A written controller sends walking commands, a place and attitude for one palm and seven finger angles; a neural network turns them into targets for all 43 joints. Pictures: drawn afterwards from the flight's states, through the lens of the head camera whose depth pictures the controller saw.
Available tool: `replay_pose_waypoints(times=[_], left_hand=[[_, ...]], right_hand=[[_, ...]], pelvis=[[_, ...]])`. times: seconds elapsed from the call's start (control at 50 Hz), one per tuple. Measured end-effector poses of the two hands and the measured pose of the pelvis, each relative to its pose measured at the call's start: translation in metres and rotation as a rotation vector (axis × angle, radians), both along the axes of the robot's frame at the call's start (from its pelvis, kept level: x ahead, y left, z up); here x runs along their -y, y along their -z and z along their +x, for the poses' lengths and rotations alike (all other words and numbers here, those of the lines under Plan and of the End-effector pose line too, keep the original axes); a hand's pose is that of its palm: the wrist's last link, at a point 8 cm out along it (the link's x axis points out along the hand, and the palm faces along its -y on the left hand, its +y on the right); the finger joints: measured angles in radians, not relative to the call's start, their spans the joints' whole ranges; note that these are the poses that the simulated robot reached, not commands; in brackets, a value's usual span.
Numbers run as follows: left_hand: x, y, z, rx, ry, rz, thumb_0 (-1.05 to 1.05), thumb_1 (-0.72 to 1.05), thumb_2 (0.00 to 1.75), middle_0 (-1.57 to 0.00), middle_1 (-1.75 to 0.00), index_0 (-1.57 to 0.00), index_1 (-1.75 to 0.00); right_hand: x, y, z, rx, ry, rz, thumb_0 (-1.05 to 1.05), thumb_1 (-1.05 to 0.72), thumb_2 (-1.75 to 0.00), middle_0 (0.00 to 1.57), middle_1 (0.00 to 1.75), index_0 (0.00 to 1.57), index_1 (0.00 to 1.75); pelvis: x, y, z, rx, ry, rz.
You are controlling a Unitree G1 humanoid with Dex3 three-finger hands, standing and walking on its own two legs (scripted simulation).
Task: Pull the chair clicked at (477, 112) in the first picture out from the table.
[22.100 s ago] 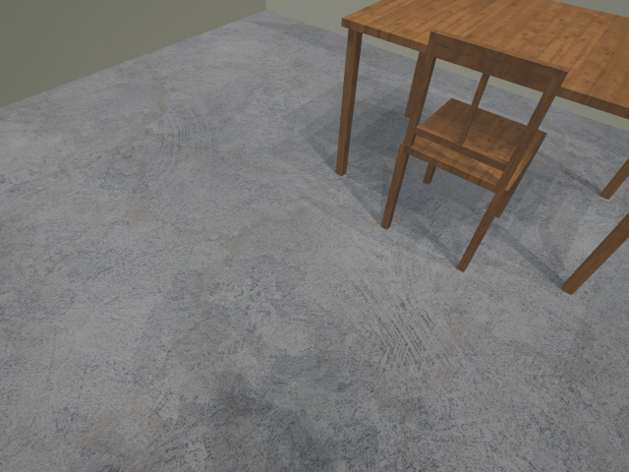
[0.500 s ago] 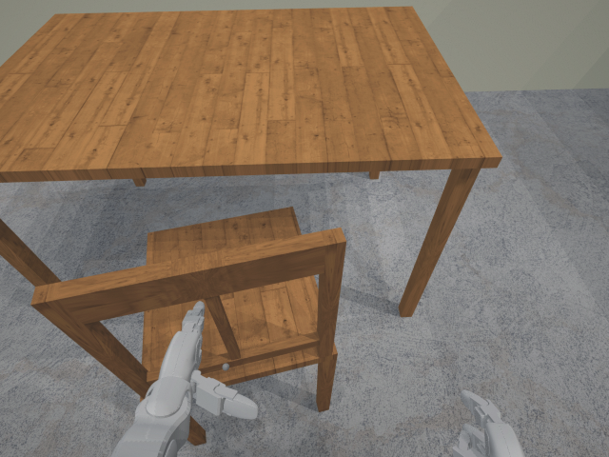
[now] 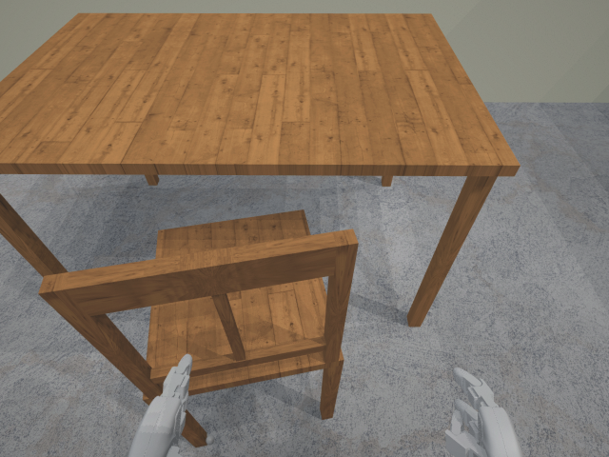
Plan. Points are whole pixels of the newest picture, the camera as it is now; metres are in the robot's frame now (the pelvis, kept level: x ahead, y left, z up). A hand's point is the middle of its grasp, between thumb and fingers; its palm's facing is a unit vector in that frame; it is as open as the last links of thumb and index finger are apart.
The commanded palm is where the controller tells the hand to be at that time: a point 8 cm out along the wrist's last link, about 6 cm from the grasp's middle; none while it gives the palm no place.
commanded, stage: draw the hand back to the body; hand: left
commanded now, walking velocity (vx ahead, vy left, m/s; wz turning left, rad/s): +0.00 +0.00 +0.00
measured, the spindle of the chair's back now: (230, 327) +0.33 +0.13 -0.07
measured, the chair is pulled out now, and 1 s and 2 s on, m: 0.16 0.16 0.16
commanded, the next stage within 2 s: step back with the hand held close in 1.56 s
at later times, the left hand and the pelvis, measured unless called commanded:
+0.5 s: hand (141, 399) +0.18 +0.17 +0.09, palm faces +0.05 -1.00 -0.08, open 17.4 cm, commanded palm +0.14 +0.23 +0.10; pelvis -0.02 +0.00 -0.01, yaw +0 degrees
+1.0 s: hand (26, 335) +0.20 +0.25 +0.18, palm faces +0.36 -0.84 -0.39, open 12.0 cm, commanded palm +0.16 +0.29 +0.20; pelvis +0.02 +0.01 +0.05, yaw -2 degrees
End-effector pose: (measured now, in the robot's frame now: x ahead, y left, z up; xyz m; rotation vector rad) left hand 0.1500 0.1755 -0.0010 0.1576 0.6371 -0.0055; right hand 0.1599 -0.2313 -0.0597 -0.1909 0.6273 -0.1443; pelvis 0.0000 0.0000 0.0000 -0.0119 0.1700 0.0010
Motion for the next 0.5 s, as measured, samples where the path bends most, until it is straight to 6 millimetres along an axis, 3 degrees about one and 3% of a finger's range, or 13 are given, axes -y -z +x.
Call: replay_pose_waypoints(times=[0.12, 0.22, 0.28, 0.36, 0.5], left_hand=[[-0.005, -0.026, 0.008, 0.334, -0.033, -0.125, -0.01, -0.54, 0.20, 0.00, 0.00, -0.01, 0.00], [-0.017, -0.055, 0.015, 0.671, -0.011, -0.113, -0.01, -0.54, 0.20, 0.00, 0.00, -0.01, 0.00], [-0.022, -0.056, 0.013, 0.666, 0.009, -0.089, -0.01, -0.55, 0.20, 0.00, 0.00, 0.00, 0.00], [-0.028, -0.060, 0.006, 0.564, 0.016, -0.087, -0.01, -0.55, 0.20, 0.00, 0.00, 0.00, 0.00], [-0.048, -0.097, 0.003, 0.635, -0.027, -0.064, -0.01, -0.52, 0.22, -0.01, -0.01, -0.01, -0.01]], right_hand=[[0.002, 0.015, -0.009, 0.026, -0.022, -0.017, 0.02, -0.91, -0.90, 0.20, 0.30, 0.20, 0.30], [-0.001, 0.037, -0.012, 0.016, -0.044, 0.005, 0.02, -0.91, -0.90, 0.20, 0.30, 0.20, 0.30], [-0.005, 0.044, -0.014, 0.002, -0.033, 0.035, 0.02, -0.91, -0.90, 0.20, 0.30, 0.20, 0.30], [-0.012, 0.037, -0.015, 0.012, -0.010, 0.059, 0.02, -0.91, -0.90, 0.20, 0.30, 0.20, 0.30], [-0.014, 0.012, -0.012, 0.060, -0.019, 0.041, 0.02, -0.91, -0.90, 0.20, 0.30, 0.20, 0.30]], pelvis=[[0.000, 0.015, -0.008, -0.029, -0.001, -0.008], [0.000, 0.032, -0.018, -0.053, 0.009, -0.009], [-0.001, 0.034, -0.022, -0.043, 0.015, -0.007], [-0.002, 0.026, -0.022, -0.013, 0.015, -0.007], [-0.003, 0.008, -0.018, 0.026, 0.005, -0.016]])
